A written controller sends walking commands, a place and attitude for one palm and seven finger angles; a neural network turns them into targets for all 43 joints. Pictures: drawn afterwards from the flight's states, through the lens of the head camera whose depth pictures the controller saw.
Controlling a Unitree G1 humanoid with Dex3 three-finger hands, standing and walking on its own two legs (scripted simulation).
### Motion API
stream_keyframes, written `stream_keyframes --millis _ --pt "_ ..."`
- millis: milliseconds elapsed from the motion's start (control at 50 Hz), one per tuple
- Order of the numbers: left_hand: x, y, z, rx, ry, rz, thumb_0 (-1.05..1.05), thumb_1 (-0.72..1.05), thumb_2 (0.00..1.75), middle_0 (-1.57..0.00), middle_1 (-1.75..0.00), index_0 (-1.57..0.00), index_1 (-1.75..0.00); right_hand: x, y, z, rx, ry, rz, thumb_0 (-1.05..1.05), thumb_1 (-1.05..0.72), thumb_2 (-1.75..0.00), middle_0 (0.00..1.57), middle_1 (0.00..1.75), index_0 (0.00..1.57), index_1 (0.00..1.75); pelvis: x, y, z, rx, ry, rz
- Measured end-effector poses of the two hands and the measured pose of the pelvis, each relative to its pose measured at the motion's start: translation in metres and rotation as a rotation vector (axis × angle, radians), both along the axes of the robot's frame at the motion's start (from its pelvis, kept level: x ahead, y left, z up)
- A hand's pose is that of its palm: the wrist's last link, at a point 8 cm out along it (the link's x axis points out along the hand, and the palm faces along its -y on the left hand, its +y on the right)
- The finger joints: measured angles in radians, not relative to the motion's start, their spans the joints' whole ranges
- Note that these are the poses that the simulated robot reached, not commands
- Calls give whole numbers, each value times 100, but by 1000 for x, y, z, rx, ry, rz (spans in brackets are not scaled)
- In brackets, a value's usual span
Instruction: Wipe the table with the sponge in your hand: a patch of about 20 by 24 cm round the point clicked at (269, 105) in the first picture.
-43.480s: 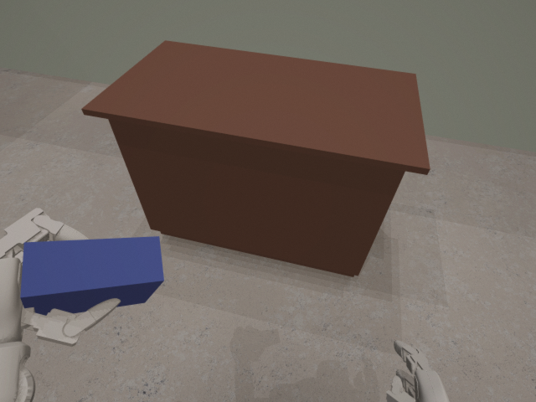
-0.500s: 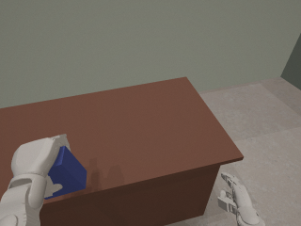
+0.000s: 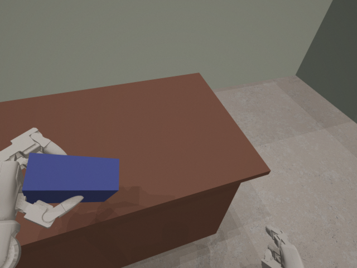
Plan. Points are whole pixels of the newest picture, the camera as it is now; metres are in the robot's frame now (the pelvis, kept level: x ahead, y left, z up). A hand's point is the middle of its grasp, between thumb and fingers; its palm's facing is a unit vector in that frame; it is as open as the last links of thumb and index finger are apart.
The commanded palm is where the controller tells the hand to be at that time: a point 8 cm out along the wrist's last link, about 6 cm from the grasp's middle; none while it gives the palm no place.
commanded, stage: step back with the hand held close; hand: left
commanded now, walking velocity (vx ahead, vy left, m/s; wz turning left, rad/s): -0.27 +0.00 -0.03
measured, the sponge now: (86, 181) +0.22 +0.19 +0.15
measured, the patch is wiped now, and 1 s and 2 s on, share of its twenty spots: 1.00 1.00 1.00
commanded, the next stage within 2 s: stop stepping back and stand still in 1.10 s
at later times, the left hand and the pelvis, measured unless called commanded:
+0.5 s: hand (20, 205) +0.16 +0.25 +0.17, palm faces +0.38 -0.84 -0.39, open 9.7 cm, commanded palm +0.12 +0.29 +0.19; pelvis -0.04 +0.01 -0.01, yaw +0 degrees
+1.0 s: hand out of the picture +0.08 +0.27 +0.17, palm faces +0.40 -0.82 -0.42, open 9.7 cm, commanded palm +0.02 +0.30 +0.19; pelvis -0.13 +0.02 -0.01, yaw +1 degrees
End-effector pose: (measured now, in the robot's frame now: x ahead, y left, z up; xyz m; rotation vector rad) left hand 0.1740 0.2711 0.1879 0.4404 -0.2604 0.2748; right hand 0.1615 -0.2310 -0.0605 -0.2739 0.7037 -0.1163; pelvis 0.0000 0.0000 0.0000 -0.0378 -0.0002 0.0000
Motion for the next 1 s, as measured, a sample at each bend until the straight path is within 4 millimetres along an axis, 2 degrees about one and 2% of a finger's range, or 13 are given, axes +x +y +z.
stream_keyframes --millis 100,180,260,480,640,740,840,900,1000 --pt "-2 16 -1 40 12 17 -1 -50 109 -78 -138 -78 -139 -39 -11 -15 -23 102 -92 1 -90 -90 20 30 20 30 -4 8 -1 0 22 -9" --pt "-7 23 -7 55 44 33 -1 -49 109 -78 -138 -78 -139 -55 -10 -18 -24 117 -113 1 -90 -90 20 30 20 30 -10 12 -1 0 27 -15" --pt "-15 21 -8 63 41 29 -1 -49 109 -78 -138 -78 -139 -55 -4 -16 -15 83 -95 1 -90 -90 20 30 20 30 -18 13 -2 -2 28 -16" --pt "-47 18 -1 48 -76 38 -1 -50 109 -78 -138 -78 -139 -35 8 -8 -11 -39 -22 1 -90 -90 20 30 20 30 -40 13 -13 -14 23 4" --pt "-60 31 -6 60 -88 86 -1 -50 109 -78 -138 -78 -139 -44 16 -4 -8 -74 -2 1 -90 -90 20 30 20 30 -55 14 -15 -7 5 3" --pt "-72 21 -5 54 -82 78 -1 -50 109 -78 -138 -78 -139 -61 17 -11 17 -41 25 1 -90 -90 20 30 20 30 -70 7 -13 -34 -2 10" --pt "-94 8 -1 21 -108 7 -1 -50 109 -78 -138 -78 -139 -87 13 -11 2 38 -3 1 -90 -90 20 30 20 30 -85 7 -10 2 14 38" --pt "-108 14 -1 40 -120 -8 -1 -50 109 -78 -138 -78 -139 -99 13 -11 -24 46 -13 1 -90 -90 20 30 20 30 -98 13 -13 11 34 58" --pt "-132 34 -6 74 -74 63 -1 -50 109 -78 -138 -78 -139 -123 18 -10 -4 10 -24 1 -90 -90 20 30 20 30 -133 15 -13 40 17 17"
